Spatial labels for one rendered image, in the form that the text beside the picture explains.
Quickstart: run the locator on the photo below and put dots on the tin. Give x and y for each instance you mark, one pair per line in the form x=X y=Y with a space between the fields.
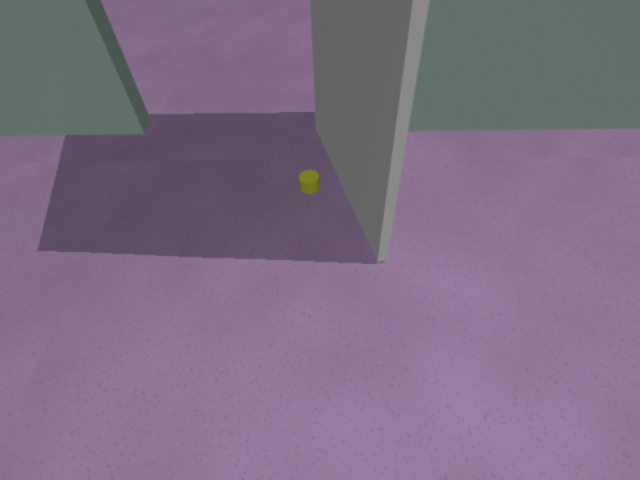
x=309 y=181

